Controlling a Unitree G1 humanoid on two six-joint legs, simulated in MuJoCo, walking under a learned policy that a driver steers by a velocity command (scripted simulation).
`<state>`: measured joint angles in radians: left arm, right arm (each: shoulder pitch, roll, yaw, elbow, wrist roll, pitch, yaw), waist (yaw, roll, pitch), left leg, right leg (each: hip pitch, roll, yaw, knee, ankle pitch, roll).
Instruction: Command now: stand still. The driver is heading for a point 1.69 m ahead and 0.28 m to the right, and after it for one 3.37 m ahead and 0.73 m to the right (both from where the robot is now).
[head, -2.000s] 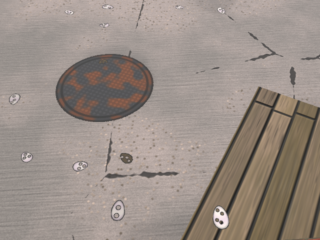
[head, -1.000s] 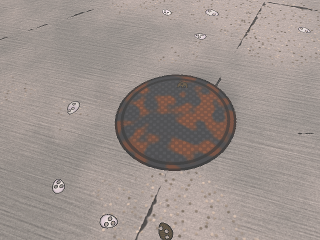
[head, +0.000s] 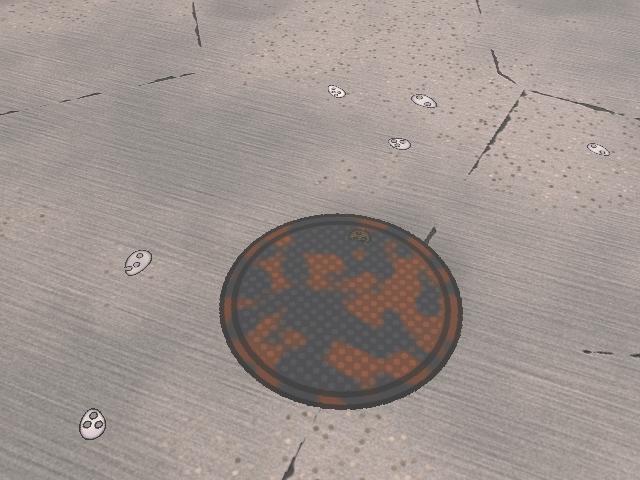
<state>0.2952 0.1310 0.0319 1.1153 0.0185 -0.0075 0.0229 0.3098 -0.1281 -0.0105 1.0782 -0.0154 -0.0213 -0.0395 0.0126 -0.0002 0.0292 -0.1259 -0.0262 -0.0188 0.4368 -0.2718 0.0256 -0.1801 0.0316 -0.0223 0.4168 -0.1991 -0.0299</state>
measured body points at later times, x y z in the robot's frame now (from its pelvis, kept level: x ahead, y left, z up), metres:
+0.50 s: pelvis +0.01 +0.00 +0.00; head +0.01 +0.01 +0.45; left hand -0.01 +0.21 -0.17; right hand -0.01 -0.20 -0.16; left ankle -0.02 +0.10 -0.74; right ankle +0.02 -0.10 -0.74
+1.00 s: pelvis +0.01 +0.01 +0.00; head +0.02 +0.01 +0.45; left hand -0.01 +0.21 -0.17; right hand -0.01 -0.20 -0.16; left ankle -0.02 +0.10 -0.74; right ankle +0.02 -0.10 -0.74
